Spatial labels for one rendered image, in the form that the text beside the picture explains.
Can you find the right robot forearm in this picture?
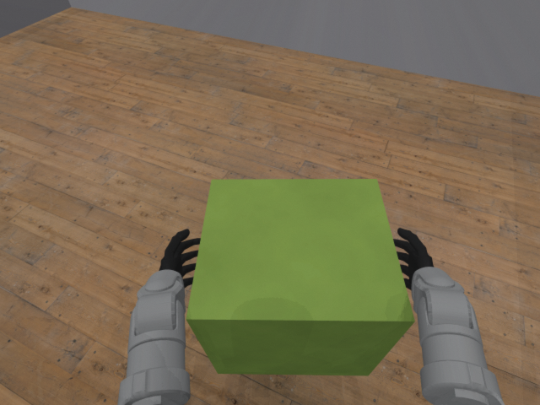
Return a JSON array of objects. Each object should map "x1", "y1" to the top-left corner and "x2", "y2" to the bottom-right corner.
[{"x1": 411, "y1": 267, "x2": 505, "y2": 405}]

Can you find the left robot forearm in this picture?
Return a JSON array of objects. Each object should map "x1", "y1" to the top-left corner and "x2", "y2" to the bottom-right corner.
[{"x1": 117, "y1": 269, "x2": 191, "y2": 405}]

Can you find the robot left hand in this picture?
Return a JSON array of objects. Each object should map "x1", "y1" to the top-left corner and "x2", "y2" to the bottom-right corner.
[{"x1": 159, "y1": 229, "x2": 201, "y2": 288}]

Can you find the carton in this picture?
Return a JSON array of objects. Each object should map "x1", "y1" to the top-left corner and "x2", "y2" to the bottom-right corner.
[{"x1": 186, "y1": 179, "x2": 415, "y2": 375}]

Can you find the robot right hand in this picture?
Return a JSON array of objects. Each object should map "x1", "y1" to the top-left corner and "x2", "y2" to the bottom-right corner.
[{"x1": 393, "y1": 228, "x2": 434, "y2": 291}]

